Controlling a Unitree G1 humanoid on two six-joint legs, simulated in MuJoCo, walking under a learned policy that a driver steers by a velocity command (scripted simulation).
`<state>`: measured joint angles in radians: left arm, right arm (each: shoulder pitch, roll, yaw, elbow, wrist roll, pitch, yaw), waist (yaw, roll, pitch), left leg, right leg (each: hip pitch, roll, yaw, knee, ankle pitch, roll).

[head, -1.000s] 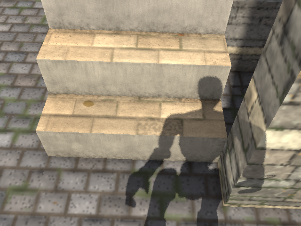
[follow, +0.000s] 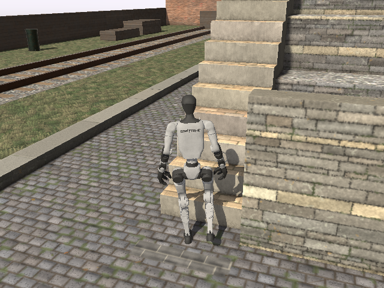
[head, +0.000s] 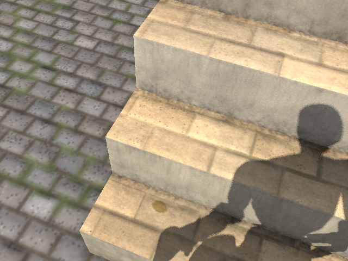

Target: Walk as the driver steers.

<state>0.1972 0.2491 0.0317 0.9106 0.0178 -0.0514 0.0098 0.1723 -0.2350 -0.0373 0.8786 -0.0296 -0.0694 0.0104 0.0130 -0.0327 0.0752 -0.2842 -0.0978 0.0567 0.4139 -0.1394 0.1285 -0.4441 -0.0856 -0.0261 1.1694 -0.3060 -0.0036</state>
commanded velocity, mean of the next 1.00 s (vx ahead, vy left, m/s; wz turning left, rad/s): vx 0.50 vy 0.00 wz -0.44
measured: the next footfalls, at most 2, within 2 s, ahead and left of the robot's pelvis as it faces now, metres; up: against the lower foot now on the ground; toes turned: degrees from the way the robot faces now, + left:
right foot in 0.52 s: +0.04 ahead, -0.12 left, +0.00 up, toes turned -26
left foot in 0.90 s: +0.15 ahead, +0.05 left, +0.00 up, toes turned -26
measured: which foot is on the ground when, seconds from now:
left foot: down 0.00-0.52, up 0.54-0.88, down 0.90-1.00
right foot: up 0.00-0.50, down 0.52-1.00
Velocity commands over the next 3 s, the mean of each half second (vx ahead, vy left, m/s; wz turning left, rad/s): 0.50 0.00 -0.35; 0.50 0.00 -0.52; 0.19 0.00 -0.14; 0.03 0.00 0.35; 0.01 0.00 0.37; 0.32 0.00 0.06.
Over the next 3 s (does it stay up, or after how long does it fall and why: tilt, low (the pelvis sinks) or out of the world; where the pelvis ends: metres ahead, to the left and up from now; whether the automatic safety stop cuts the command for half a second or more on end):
stays up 0.05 0.02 0.01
